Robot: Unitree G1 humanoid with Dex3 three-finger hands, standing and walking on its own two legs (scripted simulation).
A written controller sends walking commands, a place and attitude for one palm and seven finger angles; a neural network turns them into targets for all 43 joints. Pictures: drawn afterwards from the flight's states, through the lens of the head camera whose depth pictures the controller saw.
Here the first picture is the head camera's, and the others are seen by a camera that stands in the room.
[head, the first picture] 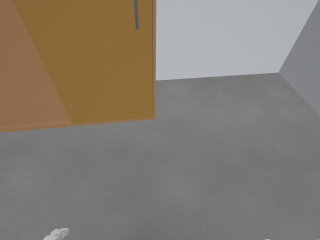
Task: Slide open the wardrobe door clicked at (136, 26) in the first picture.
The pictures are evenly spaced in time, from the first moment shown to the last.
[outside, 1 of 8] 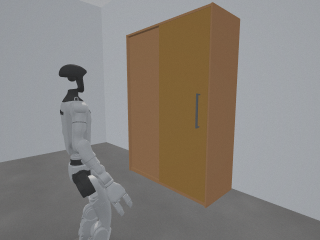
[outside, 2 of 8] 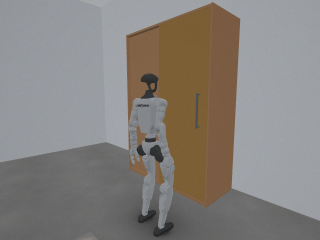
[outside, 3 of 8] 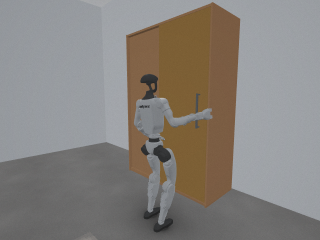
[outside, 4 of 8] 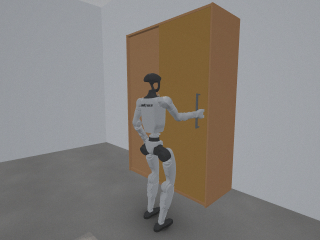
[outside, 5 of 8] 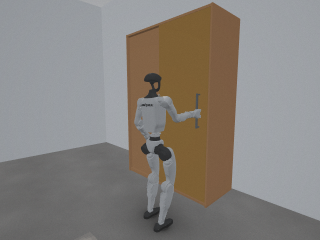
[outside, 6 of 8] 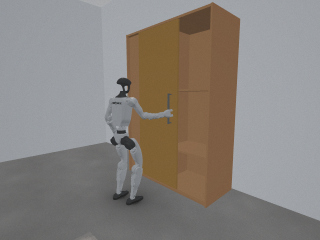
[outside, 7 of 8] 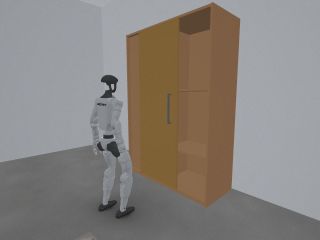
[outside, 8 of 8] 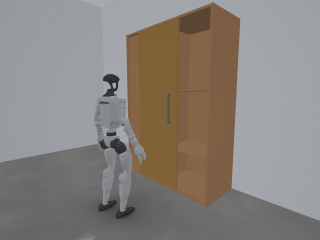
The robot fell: no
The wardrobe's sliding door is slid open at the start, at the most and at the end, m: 0.00 0.38 0.38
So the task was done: yes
